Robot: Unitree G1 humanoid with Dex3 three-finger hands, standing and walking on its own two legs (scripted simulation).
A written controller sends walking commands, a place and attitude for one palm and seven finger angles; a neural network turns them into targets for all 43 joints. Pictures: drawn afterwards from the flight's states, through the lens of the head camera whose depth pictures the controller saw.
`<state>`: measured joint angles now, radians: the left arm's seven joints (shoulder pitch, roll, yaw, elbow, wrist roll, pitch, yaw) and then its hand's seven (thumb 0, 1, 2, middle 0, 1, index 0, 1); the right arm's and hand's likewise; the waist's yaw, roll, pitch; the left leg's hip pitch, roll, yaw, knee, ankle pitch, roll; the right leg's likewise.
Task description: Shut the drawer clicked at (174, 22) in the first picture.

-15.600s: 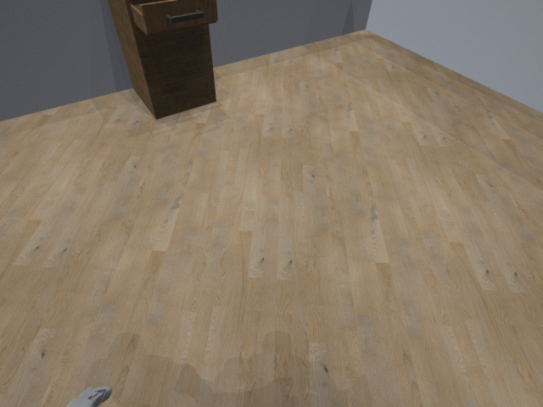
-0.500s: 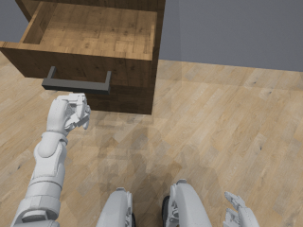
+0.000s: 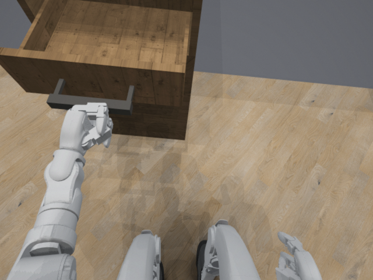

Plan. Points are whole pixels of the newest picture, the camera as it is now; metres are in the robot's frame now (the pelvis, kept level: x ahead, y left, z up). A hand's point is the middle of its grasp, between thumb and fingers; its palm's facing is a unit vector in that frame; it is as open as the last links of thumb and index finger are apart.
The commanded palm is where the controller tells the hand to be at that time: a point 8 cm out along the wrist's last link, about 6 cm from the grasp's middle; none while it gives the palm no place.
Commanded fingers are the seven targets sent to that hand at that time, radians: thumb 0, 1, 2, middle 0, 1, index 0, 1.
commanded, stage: push the drawer shut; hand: left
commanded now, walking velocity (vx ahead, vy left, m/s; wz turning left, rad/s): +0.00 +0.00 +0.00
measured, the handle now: (93, 96) +0.50 +0.21 +0.02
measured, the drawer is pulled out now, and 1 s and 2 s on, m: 0.18 0.07 0.00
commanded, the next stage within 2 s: pull the fist back off the drawer in 1.96 s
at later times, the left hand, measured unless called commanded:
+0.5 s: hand (111, 108) +0.47 +0.17 +0.01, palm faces -0.12 -0.99 -0.06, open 2.9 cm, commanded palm +0.46 +0.21 +0.02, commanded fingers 0.00 0.90 0.90 -1.40 -1.60 -1.40 -1.60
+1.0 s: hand (116, 85) +0.53 +0.16 +0.02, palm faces -0.11 -0.99 -0.05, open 3.1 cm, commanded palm +0.52 +0.19 +0.02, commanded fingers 0.00 0.90 0.90 -1.40 -1.60 -1.40 -1.60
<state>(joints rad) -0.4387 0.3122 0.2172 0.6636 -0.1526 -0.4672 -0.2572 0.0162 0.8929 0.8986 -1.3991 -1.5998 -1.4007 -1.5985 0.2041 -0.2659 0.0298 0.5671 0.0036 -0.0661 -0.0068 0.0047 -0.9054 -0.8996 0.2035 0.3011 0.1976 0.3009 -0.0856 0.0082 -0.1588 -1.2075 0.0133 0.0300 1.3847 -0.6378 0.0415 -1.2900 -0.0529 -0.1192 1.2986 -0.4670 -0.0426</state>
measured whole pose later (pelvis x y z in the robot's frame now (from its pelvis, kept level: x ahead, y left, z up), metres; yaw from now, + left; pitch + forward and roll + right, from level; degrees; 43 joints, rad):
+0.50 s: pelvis -0.02 +0.00 -0.01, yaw +0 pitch +28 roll -2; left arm -0.77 0.43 0.29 1.01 -0.12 -0.48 -0.29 -0.03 0.80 0.92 -1.40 -1.60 -1.40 -1.60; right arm 0.26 -0.28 0.05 0.63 -0.01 -0.06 -0.01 0.00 -0.91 -0.90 0.20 0.30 0.20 0.30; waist -0.15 0.02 -0.14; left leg -1.31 0.02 0.02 1.43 -0.61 0.04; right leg -1.37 -0.05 -0.13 1.32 -0.43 -0.05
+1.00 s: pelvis -0.01 +0.01 -0.02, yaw -1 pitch +31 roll -4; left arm -0.97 0.51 0.35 1.15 -0.05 -0.47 -0.25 0.00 0.80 0.90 -1.40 -1.60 -1.40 -1.60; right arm 0.31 -0.27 0.07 0.62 -0.04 0.00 0.02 0.00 -0.91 -0.90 0.20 0.30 0.20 0.30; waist -0.21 0.04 -0.13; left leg -1.37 0.02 0.02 1.45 -0.62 0.06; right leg -1.43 -0.04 -0.13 1.31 -0.43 -0.03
